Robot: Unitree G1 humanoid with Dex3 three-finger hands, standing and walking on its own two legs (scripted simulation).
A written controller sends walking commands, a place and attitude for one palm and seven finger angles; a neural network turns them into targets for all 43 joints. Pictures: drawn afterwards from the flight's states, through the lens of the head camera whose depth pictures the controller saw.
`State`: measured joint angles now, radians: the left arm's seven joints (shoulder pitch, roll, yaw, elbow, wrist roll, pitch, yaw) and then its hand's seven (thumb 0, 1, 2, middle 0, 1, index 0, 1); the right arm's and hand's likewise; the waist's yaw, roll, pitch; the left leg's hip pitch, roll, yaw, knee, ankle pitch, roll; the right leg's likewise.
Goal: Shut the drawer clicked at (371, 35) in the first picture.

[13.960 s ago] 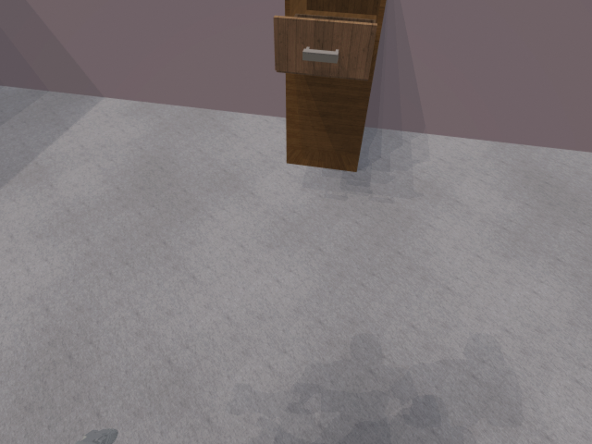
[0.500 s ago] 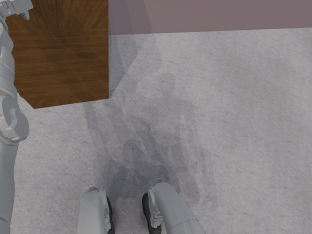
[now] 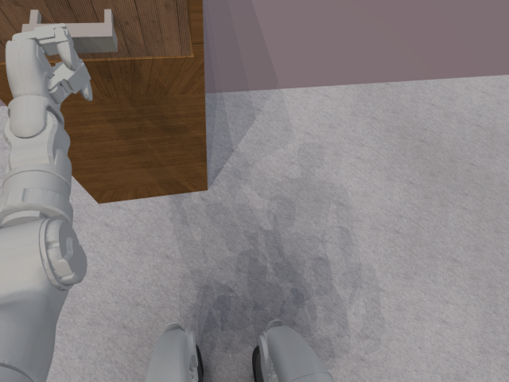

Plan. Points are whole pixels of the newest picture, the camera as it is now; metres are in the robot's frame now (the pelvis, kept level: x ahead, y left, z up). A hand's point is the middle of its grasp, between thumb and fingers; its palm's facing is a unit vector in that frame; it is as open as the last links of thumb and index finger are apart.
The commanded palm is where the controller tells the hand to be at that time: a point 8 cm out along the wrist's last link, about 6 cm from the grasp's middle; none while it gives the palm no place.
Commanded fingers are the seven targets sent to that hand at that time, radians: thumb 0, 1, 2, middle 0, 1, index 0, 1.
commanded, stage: draw the hand back to the body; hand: left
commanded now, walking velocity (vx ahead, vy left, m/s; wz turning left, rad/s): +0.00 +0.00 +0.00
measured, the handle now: (72, 27) +0.65 +0.21 +0.07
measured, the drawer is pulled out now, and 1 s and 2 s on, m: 0.00 0.00 0.00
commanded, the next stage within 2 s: step back with the hand held close in 1.32 s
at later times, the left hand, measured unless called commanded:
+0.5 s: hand (16, 156) +0.38 +0.20 +0.16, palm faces +0.11 -0.99 -0.09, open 3.3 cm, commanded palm +0.33 +0.25 +0.17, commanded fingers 0.00 0.90 0.90 -1.40 -1.60 -1.40 -1.60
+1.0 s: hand out of the picture +0.23 +0.23 +0.23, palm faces +0.38 -0.87 -0.31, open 3.2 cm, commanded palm +0.17 +0.27 +0.25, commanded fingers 0.00 0.90 0.90 -1.40 -1.60 -1.40 -1.60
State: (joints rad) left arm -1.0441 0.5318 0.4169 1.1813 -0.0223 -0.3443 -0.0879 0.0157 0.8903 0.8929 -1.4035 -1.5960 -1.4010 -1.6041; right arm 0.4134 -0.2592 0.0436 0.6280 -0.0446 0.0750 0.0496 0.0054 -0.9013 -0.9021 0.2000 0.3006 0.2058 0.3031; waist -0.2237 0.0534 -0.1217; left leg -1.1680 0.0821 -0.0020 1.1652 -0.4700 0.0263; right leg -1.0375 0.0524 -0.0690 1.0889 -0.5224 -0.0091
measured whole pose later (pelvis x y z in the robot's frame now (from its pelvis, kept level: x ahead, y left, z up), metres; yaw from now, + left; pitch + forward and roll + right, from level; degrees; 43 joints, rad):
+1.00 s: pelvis +0.02 -0.01 +0.10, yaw +3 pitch -4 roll +0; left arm 0.34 0.31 0.20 -0.25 -0.09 -0.06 0.09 0.01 0.89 0.89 -1.41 -1.60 -1.40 -1.60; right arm 0.18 -0.23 0.05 0.59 0.02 0.01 -0.07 0.02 -0.90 -0.90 0.20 0.30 0.21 0.30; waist 0.04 0.07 0.01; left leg -0.14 0.02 0.04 0.42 -0.21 0.01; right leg -0.04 0.01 -0.03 0.37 -0.27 -0.01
